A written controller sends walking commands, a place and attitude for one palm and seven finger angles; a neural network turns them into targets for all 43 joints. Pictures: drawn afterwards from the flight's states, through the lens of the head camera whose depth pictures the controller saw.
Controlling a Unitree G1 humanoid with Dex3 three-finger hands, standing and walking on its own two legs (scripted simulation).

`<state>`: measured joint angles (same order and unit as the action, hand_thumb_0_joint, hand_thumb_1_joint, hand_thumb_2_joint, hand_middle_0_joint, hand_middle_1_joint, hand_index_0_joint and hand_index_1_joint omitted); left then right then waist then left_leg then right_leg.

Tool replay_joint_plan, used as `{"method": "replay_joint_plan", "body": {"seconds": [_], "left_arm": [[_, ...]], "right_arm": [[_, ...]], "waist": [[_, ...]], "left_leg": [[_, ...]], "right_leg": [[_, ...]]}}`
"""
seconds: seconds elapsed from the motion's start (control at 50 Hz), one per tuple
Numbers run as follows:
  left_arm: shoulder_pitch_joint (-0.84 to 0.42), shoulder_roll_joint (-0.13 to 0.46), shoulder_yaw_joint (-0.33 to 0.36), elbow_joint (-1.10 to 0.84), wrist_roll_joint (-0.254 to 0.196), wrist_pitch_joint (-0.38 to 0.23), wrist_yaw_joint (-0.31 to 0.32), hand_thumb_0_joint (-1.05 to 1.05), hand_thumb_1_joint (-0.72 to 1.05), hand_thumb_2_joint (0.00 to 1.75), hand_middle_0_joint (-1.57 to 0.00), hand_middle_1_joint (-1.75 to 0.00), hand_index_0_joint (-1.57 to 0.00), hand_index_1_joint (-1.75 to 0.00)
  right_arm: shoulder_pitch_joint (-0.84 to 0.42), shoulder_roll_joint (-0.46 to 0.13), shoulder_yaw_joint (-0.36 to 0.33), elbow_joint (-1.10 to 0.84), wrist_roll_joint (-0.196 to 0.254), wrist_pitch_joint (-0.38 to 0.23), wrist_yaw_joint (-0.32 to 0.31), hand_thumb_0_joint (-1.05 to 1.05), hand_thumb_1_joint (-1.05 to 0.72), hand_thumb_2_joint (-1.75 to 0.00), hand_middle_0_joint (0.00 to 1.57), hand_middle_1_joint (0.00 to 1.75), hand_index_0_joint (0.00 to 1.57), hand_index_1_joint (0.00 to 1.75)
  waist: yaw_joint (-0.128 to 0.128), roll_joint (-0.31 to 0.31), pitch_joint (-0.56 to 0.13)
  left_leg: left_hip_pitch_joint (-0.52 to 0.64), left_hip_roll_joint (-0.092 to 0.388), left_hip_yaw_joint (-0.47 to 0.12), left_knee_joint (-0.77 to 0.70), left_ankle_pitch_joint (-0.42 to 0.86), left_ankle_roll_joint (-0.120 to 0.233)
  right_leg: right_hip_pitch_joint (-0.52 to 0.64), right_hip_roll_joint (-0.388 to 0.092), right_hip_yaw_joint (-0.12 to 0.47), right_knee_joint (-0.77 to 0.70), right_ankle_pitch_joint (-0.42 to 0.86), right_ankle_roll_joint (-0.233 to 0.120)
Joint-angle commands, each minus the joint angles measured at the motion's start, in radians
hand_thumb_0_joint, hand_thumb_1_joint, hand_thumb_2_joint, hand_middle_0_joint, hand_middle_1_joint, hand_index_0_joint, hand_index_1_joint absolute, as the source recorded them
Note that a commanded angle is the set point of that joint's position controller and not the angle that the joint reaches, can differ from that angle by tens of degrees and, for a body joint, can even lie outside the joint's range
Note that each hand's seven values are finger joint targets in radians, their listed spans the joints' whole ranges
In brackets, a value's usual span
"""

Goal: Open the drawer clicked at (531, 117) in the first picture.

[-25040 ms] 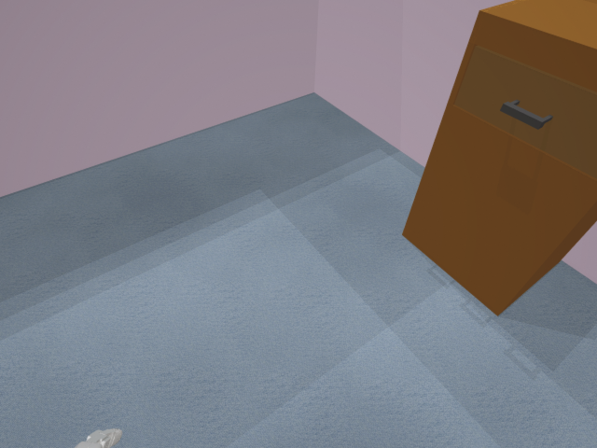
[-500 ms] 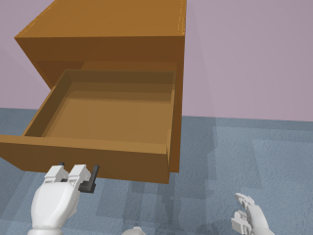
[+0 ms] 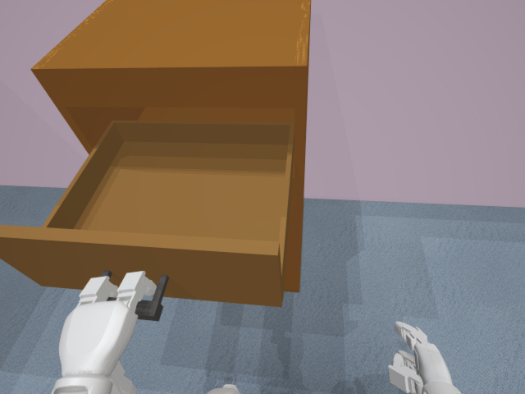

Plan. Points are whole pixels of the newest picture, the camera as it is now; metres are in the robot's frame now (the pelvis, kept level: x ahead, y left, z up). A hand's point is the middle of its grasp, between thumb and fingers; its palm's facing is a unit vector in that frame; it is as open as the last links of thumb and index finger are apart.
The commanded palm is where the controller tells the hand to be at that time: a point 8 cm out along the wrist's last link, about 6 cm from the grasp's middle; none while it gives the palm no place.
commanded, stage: lift the hand off the handle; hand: left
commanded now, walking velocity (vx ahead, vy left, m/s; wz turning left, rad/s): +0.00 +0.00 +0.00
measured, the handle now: (128, 293) +0.25 +0.23 +0.03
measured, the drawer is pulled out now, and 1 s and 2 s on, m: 0.30 0.30 0.30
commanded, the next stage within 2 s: draw the hand back to the body in 1.52 s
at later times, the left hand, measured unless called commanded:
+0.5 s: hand (113, 321) +0.21 +0.23 +0.04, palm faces +0.05 -0.12 -0.99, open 13.6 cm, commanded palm +0.19 +0.23 +0.10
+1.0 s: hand (86, 301) +0.21 +0.23 +0.11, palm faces +0.08 -0.16 -0.98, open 13.6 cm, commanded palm +0.18 +0.23 +0.17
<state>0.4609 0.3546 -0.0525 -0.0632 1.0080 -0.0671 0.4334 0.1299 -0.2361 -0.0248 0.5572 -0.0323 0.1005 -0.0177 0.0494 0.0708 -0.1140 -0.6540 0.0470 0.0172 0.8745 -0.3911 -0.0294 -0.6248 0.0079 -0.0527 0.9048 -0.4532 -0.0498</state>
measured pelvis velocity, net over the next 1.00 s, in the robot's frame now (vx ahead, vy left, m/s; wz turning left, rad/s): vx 0.02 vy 0.03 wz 0.00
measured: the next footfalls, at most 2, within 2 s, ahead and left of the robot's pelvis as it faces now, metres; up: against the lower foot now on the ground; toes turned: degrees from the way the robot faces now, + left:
none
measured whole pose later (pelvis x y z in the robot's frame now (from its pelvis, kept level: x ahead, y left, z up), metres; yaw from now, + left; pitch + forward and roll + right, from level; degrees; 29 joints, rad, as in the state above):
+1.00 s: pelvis +0.02 +0.03 +0.03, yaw +0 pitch +4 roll +0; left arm 0.55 0.42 -0.07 -0.44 0.92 0.04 0.22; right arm 0.14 -0.24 0.01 0.50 -0.01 0.12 0.01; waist 0.10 0.11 -0.09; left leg -0.42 0.03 0.03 0.70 -0.36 0.00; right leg -0.37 -0.01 -0.04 0.69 -0.39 -0.01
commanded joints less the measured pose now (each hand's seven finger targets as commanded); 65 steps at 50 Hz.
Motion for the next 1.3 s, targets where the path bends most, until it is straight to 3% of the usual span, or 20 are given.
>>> {"method": "replay_joint_plan", "body": {"seconds": [0.0,0.08,0.1,0.2,0.26,0.48,0.6,0.64,0.74,0.86,0.88,1.0,1.04,1.06,1.14,1.16,1.2,1.24,1.26,1.28], "left_arm": [[-0.041,0.179,0.142,-0.153,0.02,0.01,0.054,0.0,-0.5,0.3,-0.3,-1.2,-0.3,-1.2],[-0.084,0.157,0.105,-0.163,0.041,0.017,0.056,0.0,-0.5,0.3,-0.3,-1.2,-0.3,-1.2],[-0.085,0.164,0.113,-0.179,0.038,0.018,0.057,0.0,-0.5,0.3,-0.3,-1.2,-0.3,-1.2],[-0.126,0.132,0.068,-0.186,0.029,0.028,0.049,0.0,-0.5,0.3,-0.3,-1.2,-0.3,-1.2],[-0.098,0.168,0.09,-0.276,0.022,0.035,0.05,0.0,-0.5,0.3,-0.3,-1.2,-0.3,-1.2],[-0.052,0.171,0.079,-0.324,-0.024,0.082,-0.042,0.0,-0.5,0.3,-0.3,-1.2,-0.3,-1.2],[-0.04,0.186,0.082,-0.431,-0.036,0.061,-0.083,0.0,-0.5,0.3,-0.3,-1.2,-0.3,-1.2],[-0.026,0.172,0.073,-0.453,-0.045,0.063,-0.09,0.0,-0.5,0.3,-0.3,-1.2,-0.3,-1.2],[-0.028,0.22,0.123,-0.465,-0.047,0.076,-0.108,0.0,-0.5,0.3,-0.3,-1.2,-0.3,-1.2],[0.027,0.203,0.107,-0.572,-0.083,0.082,-0.147,0.0,-0.5,0.3,-0.3,-1.2,-0.3,-1.2],[0.013,0.195,0.098,-0.573,-0.091,0.086,-0.154,0.0,-0.5,0.3,-0.3,-1.2,-0.3,-1.2],[0.036,0.223,0.11,-0.624,-0.093,0.103,-0.199,0.0,-0.5,0.3,-0.3,-1.2,-0.3,-1.2],[0.019,0.244,0.132,-0.65,-0.099,0.118,-0.206,0.0,-0.5,0.3,-0.3,-1.2,-0.3,-1.2],[0.009,0.223,0.101,-0.666,-0.088,0.121,-0.217,0.0,-0.5,0.3,-0.3,-1.2,-0.3,-1.2],[-0.012,0.24,0.12,-0.688,-0.111,0.142,-0.243,0.0,-0.5,0.3,-0.3,-1.2,-0.3,-1.2],[-0.018,0.221,0.089,-0.701,-0.104,0.143,-0.257,0.0,-0.5,0.3,-0.3,-1.2,-0.3,-1.2],[-0.024,0.221,0.079,-0.717,-0.116,0.148,-0.274,0.0,-0.5,0.3,-0.3,-1.2,-0.3,-1.2],[-0.024,0.265,0.13,-0.73,-0.124,0.164,-0.281,0.0,-0.5,0.3,-0.3,-1.2,-0.3,-1.2],[-0.03,0.24,0.095,-0.732,-0.117,0.166,-0.295,0.0,-0.5,0.3,-0.3,-1.2,-0.3,-1.2],[-0.05,0.266,0.119,-0.733,-0.119,0.168,-0.3,0.0,-0.5,0.3,-0.3,-1.2,-0.3,-1.2]], "right_arm": [[-0.115,-0.087,-0.032,-0.153,-0.014,-0.044,-0.001,0.0,-0.9,-0.9,0.2,0.3,0.2,0.3],[-0.104,-0.085,-0.036,-0.152,-0.012,-0.042,0.002,0.0,-0.9,-0.9,0.2,0.3,0.2,0.3],[-0.103,-0.086,-0.034,-0.153,-0.015,-0.041,0.004,0.0,-0.9,-0.9,0.2,0.3,0.2,0.3],[-0.101,-0.087,-0.034,-0.154,-0.012,-0.039,0.006,0.0,-0.9,-0.9,0.2,0.3,0.2,0.3],[-0.109,-0.083,-0.028,-0.173,-0.013,-0.042,0.008,0.0,-0.9,-0.9,0.2,0.3,0.2,0.3],[-0.127,-0.077,-0.013,-0.187,0.01,-0.041,0.004,0.0,-0.9,-0.9,0.2,0.3,0.2,0.3],[-0.126,-0.078,-0.007,-0.204,0.004,-0.046,0.013,0.0,-0.9,-0.9,0.2,0.3,0.2,0.3],[-0.127,-0.079,-0.007,-0.209,0.007,-0.048,0.018,0.0,-0.9,-0.9,0.2,0.3,0.2,0.3],[-0.145,-0.082,-0.002,-0.212,0.013,-0.04,0.019,0.0,-0.9,-0.9,0.2,0.3,0.2,0.3],[-0.136,-0.083,0.002,-0.23,0.016,-0.04,0.027,0.0,-0.9,-0.9,0.2,0.3,0.2,0.3],[-0.139,-0.082,-0.001,-0.227,0.022,-0.038,0.027,0.0,-0.9,-0.9,0.2,0.3,0.2,0.3],[-0.14,-0.091,0.009,-0.244,0.023,-0.027,0.034,0.0,-0.9,-0.9,0.2,0.3,0.2,0.3],[-0.165,-0.095,0.014,-0.251,0.036,-0.026,0.035,0.0,-0.9,-0.9,0.2,0.3,0.2,0.3],[-0.151,-0.088,0.018,-0.252,0.029,-0.022,0.039,0.0,-0.9,-0.9,0.2,0.3,0.2,0.3],[-0.176,-0.092,0.02,-0.259,0.047,-0.02,0.039,0.0,-0.9,-0.9,0.2,0.3,0.2,0.3],[-0.155,-0.086,0.023,-0.257,0.041,-0.017,0.043,0.0,-0.9,-0.9,0.2,0.3,0.2,0.3],[-0.164,-0.089,0.02,-0.264,0.045,-0.012,0.045,0.0,-0.9,-0.9,0.2,0.3,0.2,0.3],[-0.193,-0.095,0.026,-0.269,0.059,-0.015,0.044,0.0,-0.9,-0.9,0.2,0.3,0.2,0.3],[-0.171,-0.087,0.032,-0.266,0.051,-0.011,0.047,0.0,-0.9,-0.9,0.2,0.3,0.2,0.3],[-0.181,-0.088,0.031,-0.266,0.057,-0.007,0.047,0.0,-0.9,-0.9,0.2,0.3,0.2,0.3]], "waist": [[0.012,-0.125,-0.156],[-0.001,-0.07,-0.162],[0.006,-0.061,-0.197],[-0.015,-0.085,-0.169],[0.008,-0.059,-0.227],[0.008,-0.068,-0.105],[0.025,-0.054,-0.137],[0.021,-0.036,-0.126],[0.031,-0.04,-0.08],[0.042,-0.023,-0.138],[0.028,-0.043,-0.101],[0.048,-0.073,-0.103],[0.042,-0.048,-0.082],[0.049,-0.026,-0.095],[0.044,-0.021,-0.072],[0.049,-0.016,-0.097],[0.049,-0.022,-0.075],[0.049,-0.011,-0.064],[0.054,-0.022,-0.075],[0.049,-0.032,-0.053]], "left_leg": [[0.086,-0.08,0.013,-0.072,0.09,0.057],[0.119,-0.076,0.012,-0.067,0.108,0.06],[0.133,-0.077,0.014,-0.064,0.119,0.058],[0.146,-0.069,0.008,-0.069,0.114,0.058],[0.193,-0.069,0.01,-0.085,0.144,0.058],[0.239,-0.054,0.008,-0.167,0.155,0.063],[0.306,-0.051,0.008,-0.192,0.21,0.062],[0.32,-0.046,0.005,-0.2,0.226,0.059],[0.326,-0.041,0.004,-0.225,0.217,0.057],[0.38,-0.037,0.007,-0.235,0.315,0.058],[0.377,-0.031,0.006,-0.243,0.306,0.058],[0.391,-0.029,0.007,-0.265,0.327,0.058],[0.398,-0.018,0.002,-0.277,0.323,0.051],[0.408,-0.023,0.003,-0.278,0.335,0.055],[0.426,-0.009,-0.005,-0.302,0.326,0.05],[0.429,-0.015,-0.005,-0.313,0.338,0.054],[0.433,-0.013,-0.007,-0.325,0.341,0.055],[0.436,-0.001,-0.008,-0.33,0.338,0.046],[0.433,-0.012,-0.008,-0.336,0.345,0.052],[0.437,-0.004,-0.006,-0.343,0.345,0.049]], "right_leg": [[0.069,-0.007,0.074,-0.199,0.247,0.028],[0.044,-0.002,0.059,-0.184,0.256,0.019],[0.049,-0.002,0.059,-0.179,0.262,0.019],[0.02,0.002,0.041,-0.183,0.241,0.022],[0.059,-0.003,0.049,-0.188,0.251,0.015],[0.13,-0.003,0.034,-0.265,0.258,0.023],[0.16,-0.008,0.029,-0.285,0.29,0.022],[0.17,-0.009,0.026,-0.29,0.295,0.017],[0.189,-0.01,0.028,-0.319,0.292,0.019],[0.241,-0.014,0.013,-0.323,0.383,0.024],[0.238,-0.015,0.01,-0.333,0.376,0.026],[0.27,-0.019,0.007,-0.354,0.403,0.032],[0.279,-0.021,0.016,-0.364,0.389,0.027],[0.273,-0.02,0.005,-0.363,0.375,0.027],[0.292,-0.019,0.007,-0.382,0.352,0.026],[0.298,-0.018,-0.007,-0.38,0.339,0.025],[0.308,-0.016,-0.011,-0.393,0.343,0.028],[0.324,-0.021,0.002,-0.397,0.348,0.026],[0.327,-0.02,-0.009,-0.398,0.345,0.027],[0.33,-0.023,-0.005,-0.406,0.35,0.029]]}}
